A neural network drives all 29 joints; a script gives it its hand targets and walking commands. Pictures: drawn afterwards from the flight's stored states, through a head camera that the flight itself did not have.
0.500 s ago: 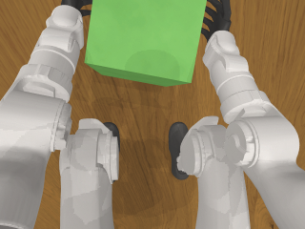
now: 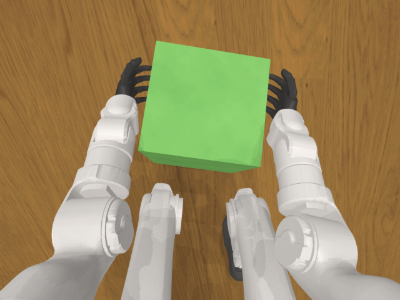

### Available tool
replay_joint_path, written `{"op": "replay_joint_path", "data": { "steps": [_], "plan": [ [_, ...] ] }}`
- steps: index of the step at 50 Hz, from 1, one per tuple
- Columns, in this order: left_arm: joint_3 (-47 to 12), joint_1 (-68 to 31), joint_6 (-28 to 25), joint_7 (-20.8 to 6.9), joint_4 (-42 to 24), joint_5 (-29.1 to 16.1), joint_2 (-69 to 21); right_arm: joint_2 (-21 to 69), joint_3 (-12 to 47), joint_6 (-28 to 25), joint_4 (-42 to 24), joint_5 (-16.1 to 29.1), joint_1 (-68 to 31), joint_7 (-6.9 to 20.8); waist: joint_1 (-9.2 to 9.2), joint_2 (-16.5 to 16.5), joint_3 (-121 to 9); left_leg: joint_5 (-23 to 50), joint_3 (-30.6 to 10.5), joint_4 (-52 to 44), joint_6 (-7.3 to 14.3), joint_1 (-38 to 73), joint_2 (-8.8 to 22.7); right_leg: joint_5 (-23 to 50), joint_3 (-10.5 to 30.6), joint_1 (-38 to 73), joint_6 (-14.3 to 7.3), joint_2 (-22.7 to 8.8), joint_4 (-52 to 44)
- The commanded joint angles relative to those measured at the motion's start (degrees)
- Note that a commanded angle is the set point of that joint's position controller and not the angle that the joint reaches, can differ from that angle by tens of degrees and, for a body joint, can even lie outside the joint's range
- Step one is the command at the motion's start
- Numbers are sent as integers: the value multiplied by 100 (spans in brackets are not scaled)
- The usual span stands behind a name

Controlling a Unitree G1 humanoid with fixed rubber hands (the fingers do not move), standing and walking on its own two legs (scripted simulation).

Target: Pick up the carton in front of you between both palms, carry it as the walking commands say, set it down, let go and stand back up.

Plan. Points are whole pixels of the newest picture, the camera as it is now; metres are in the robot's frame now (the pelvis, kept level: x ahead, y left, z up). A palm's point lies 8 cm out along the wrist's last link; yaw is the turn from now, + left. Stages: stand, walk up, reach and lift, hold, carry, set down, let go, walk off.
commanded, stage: reach and lift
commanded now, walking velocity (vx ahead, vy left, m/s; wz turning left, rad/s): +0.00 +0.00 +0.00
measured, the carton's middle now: (201, 120) +0.47 +0.03 -0.15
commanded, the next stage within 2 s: none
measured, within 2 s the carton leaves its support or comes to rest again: neither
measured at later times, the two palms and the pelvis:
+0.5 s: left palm (104, 74) +0.45 +0.17 +0.08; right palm (333, 90) +0.44 -0.13 +0.09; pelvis +0.04 +0.00 +0.12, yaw +1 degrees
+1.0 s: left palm (27, 13) +0.40 +0.16 +0.23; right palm out of the picture +0.41 -0.14 +0.24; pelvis +0.09 +0.00 +0.26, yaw +2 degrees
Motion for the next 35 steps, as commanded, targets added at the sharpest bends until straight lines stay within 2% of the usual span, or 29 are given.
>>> {"op": "replay_joint_path", "data": {
  "steps": [1, 2, 3, 4, 5, 6, 7, 8, 9, 10, 12, 13, 14, 15, 16, 17, 18, 20, 22, 24, 25, 26, 27, 28, 29, 31, 33, 34, 35],
  "plan": [
    [-1950, -2935, -145, -1435, -605, -520, -5927, 5856, 2938, 23, 97, 315, -3448, 1517, 98, 212, -5117, 418, 570, -1543, 170, 3774, -570, 357, -747, 2243, -66, 582, -1509],
    [-1961, -2736, -25, -1464, -190, -529, -6061, 5662, 2950, 23, -7, 255, -3468, 1525, 57, 511, -5236, 275, 646, -1519, 168, 3766, -571, 180, -685, 2444, -102, 512, -1618],
    [-2155, -3001, -83, -1461, -889, -654, -6016, 5774, 2982, 146, 193, 371, -3095, 1545, 130, 449, -5386, 468, 725, -1605, 157, 3903, -578, 410, -573, 2730, -98, 509, -1817],
    [-2059, -2311, 18, -1475, -424, -524, -6204, 5741, 3146, 132, -38, 339, -3130, 1558, 45, 336, -5465, 640, 618, -1678, 140, 3994, -550, 581, -664, 2925, -42, 519, -1843],
    [-2390, -2605, -30, -1487, -967, -731, -6051, 6062, 3295, 155, -57, 388, -2717, 1571, -60, 249, -5391, 839, 641, -1713, 117, 4069, -545, 837, -634, 2867, 1, 549, -1918],
    [-2313, -2367, 24, -1537, -597, -706, -6337, 5982, 3434, 99, -401, 422, -3096, 1536, 48, 303, -5529, 800, 603, -1866, 109, 4047, -605, 845, -624, 3337, -58, 506, -1995],
    [-2704, -2584, -12, -1532, -1189, -972, -6295, 5978, 3546, 136, -314, 704, -2937, 1534, 50, 681, -5691, 1082, 672, -1787, 63, 4267, -562, 1187, -477, 3484, -89, 497, -1919],
    [-2833, -2544, -10, -1504, -1404, -868, -6170, 5963, 3507, 214, -211, 500, -2576, 1558, -104, 488, -5956, 1070, 687, -1897, 21, 4376, -622, 1158, -559, 3811, -5, 508, -2211],
    [-2800, -2342, 49, -1486, -1183, -952, -6306, 6098, 3820, 225, -352, 651, -2642, 1608, -77, 276, -5586, 996, 558, -2041, 70, 4606, -571, 971, -599, 3564, -27, 486, -2163],
    [-2847, -2209, 65, -1482, -1148, -992, -6383, 6059, 3805, 212, -584, 555, -2737, 1616, -280, 339, -5592, 991, 579, -1977, 59, 4574, -572, 830, -595, 3683, -29, 476, -2304],
    [-3232, -2453, 5, -1424, -2000, -1174, -6382, 6350, 4175, 249, -735, 868, -2603, 1646, 51, 465, -6010, 1248, 592, -2111, 43, 4838, -610, 1184, -462, 4136, -64, 497, -2349],
    [-2996, -1882, 113, -1363, -1665, -1013, -6312, 6240, 4403, 250, -1024, 1063, -2340, 1680, 296, 344, -5989, 1576, 593, -2260, 45, 5314, -578, 1335, -447, 4131, -6, 530, -2475],
    [-2958, -1853, 103, -1373, -1498, -977, -6395, 6224, 4437, 273, -933, 1018, -2464, 1697, 219, 485, -5871, 1268, 603, -2399, 54, 5257, -626, 1194, -432, 4267, -36, 478, -2481],
    [-2895, -1656, 28, -1377, -1605, -1086, -6530, 6205, 4450, 290, -680, 932, -2118, 1696, 215, 158, -5567, 1186, 552, -2424, 71, 5397, -612, 937, -469, 4090, 46, 476, -2681],
    [-3303, -1748, 54, -1392, -1819, -1024, -6575, 6256, 4587, 195, -955, 1054, -2333, 1707, 371, 535, -5629, 1234, 532, -2592, 51, 5582, -602, 990, -467, 4082, -40, 536, -2607],
    [-3024, -1676, 131, -1394, -1245, -906, -6708, 6335, 4426, 252, -712, 939, -2277, 1723, 194, 423, -5136, 824, 536, -2700, 86, 5371, -596, 713, -334, 4296, -44, 479, -2952],
    [-2858, -1626, 119, -1384, -1335, -762, -6415, 6232, 4240, 276, -332, 876, -1943, 1767, 426, 412, -4723, 564, 618, -2779, 106, 5125, -583, 379, -287, 4168, -85, 482, -3129],
    [-3039, -1307, 140, -1398, -1320, -804, -6880, 6092, 4270, 282, -648, 797, -2021, 1732, 212, 361, -4690, 800, 475, -3082, 129, 5623, -608, 733, -330, 4395, -49, 452, -3286],
    [-2983, -1423, 172, -1383, -1406, -819, -6636, 6142, 3967, 335, -283, 763, -1748, 1755, 225, 407, -4442, 887, 405, -3416, 116, 6045, -577, 767, -265, 4641, -132, 437, -3499],
    [-2799, -1069, 193, -1386, -1229, -774, -6840, 6283, 3997, 365, -191, 500, -1199, 1771, -32, 171, -4330, 859, 325, -3515, 109, 6299, -567, 638, -312, 4805, -109, 406, -3815],
    [-2858, -1050, 173, -1413, -1349, -682, -6670, 6474, 4036, 360, -165, 572, -1265, 1793, 156, 316, -4300, 817, 434, -3661, 98, 6285, -584, 674, -234, 5029, -136, 401, -3970],
    [-3213, -1061, 165, -1375, -1550, -904, -7090, 6247, 4040, 268, -232, 598, -1063, 1828, -26, 538, -4370, 1219, 216, -3753, 52, 6695, -557, 1100, -229, 5111, -218, 384, -3843],
    [-2925, -496, 201, -1395, -1188, -772, -6981, 6179, 4127, 248, -570, 653, -1163, 1832, 160, 456, -4249, 1360, 191, -3964, 114, 6851, -528, 1117, -261, 5164, -148, 351, -3969],
    [-3033, -454, 193, -1372, -1250, -804, -7183, 6047, 3983, 274, -381, 489, -941, 1866, -89, 590, -4135, 1503, 104, -4106, 74, 7280, -532, 1159, -259, 5199, -192, 331, -4110],
    [-3012, -354, 172, -1361, -1332, -732, -6942, 6201, 3990, 261, -302, 520, -680, 1884, 63, 433, -3960, 1521, 37, -4171, 96, 7333, -468, 1156, -159, 5341, -217, 295, -4206],
    [-3189, -452, 81, -1329, -1669, -840, -7156, 6208, 3992, 191, -514, 447, -617, 1930, -213, 497, -4026, 1548, 12, -4449, 53, 7592, -477, 1375, -197, 5705, -257, 347, -4445],
    [-3409, -326, 70, -1292, -1796, -832, -7345, 6379, 4141, 161, -481, 599, -592, 1994, -67, 628, -4023, 1988, -96, -4671, 28, 8047, -456, 1613, -155, 5856, -294, 362, -4585],
    [-3249, -259, 99, -1284, -1585, -823, -7055, 6066, 4006, 207, -402, 488, -485, 1988, -183, 563, -3797, 1880, -68, -4741, 40, 8009, -404, 1568, -115, 5921, -304, 271, -4744],
    [-3269, 213, 134, -1240, -1553, -729, -7342, 6020, 4026, 210, -387, 362, -57, 2015, -68, 858, -3437, 1781, -88, -5006, 11, 8080, -456, 1566, 97, 6192, -411, 200, -5003]
  ]
}}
